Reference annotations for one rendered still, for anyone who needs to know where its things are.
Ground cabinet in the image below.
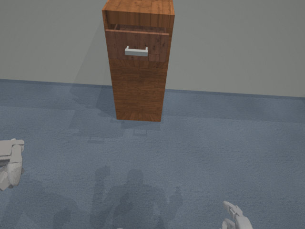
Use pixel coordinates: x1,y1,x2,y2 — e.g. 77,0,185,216
102,0,175,122

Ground robot left hand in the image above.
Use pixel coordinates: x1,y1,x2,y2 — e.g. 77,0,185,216
0,138,25,191

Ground drawer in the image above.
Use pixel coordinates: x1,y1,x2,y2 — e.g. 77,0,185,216
105,24,169,62

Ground handle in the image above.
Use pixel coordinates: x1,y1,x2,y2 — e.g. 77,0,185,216
125,46,148,56

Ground robot right hand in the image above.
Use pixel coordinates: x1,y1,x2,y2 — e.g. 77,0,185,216
222,201,253,229

